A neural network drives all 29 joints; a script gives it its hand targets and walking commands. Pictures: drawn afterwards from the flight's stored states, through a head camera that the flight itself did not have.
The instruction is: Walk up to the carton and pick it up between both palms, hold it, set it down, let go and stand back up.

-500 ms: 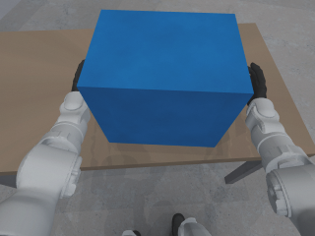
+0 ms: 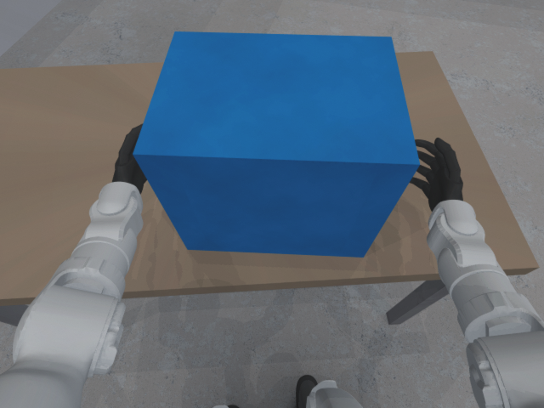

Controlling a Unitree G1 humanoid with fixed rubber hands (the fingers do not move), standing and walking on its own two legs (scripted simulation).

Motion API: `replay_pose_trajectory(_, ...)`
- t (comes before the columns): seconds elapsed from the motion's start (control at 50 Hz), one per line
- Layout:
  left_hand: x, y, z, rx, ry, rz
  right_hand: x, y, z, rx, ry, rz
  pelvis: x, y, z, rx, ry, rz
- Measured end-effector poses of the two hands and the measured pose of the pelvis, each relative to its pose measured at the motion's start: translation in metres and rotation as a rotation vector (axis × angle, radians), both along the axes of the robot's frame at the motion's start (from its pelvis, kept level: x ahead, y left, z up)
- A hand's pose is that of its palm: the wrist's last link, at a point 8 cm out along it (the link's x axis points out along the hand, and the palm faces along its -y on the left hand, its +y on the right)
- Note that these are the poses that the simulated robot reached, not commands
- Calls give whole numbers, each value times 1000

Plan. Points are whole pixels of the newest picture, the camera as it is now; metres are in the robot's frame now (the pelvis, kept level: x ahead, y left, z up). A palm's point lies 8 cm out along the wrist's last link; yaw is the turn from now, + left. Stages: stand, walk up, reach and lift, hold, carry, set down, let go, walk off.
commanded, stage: set down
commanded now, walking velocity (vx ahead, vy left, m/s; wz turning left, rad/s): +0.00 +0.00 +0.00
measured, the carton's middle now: (278, 155) +0.50 -0.04 +0.03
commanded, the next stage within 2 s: none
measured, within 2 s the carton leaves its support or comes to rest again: neither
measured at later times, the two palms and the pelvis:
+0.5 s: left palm (110, 208) +0.43 +0.22 +0.03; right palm (436, 219) +0.36 -0.26 +0.02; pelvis +0.01 +0.01 +0.01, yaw -1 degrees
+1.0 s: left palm (94, 256) +0.36 +0.23 +0.03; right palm (443, 264) +0.30 -0.25 +0.01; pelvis +0.02 +0.02 +0.03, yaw -2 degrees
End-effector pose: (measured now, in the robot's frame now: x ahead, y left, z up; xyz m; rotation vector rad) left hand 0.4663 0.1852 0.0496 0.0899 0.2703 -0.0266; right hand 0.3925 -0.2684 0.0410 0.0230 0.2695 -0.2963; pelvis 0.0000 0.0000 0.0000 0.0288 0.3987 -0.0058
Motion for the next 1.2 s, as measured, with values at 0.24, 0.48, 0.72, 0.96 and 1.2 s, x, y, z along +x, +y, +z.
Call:
replay_pose_trajectory(0.24,-16,13,-9,4,29,17,-12,5,-11,1,5,-1,6,2,7,-5,-26,-10)
replay_pose_trajectory(0.48,-37,30,-16,11,33,25,-26,12,-20,5,8,3,12,7,13,-15,-61,-10)
replay_pose_trajectory(0.72,-65,35,-18,14,23,4,-55,17,-26,17,13,-5,18,14,19,-26,-136,-17)
replay_pose_trajectory(0.96,-102,43,-21,8,13,21,-87,22,-29,18,7,5,23,18,25,-32,-225,-27)
replay_pose_trajectory(1.2,-143,51,-24,-3,12,54,-118,24,-29,11,23,6,23,18,29,-34,-320,-33)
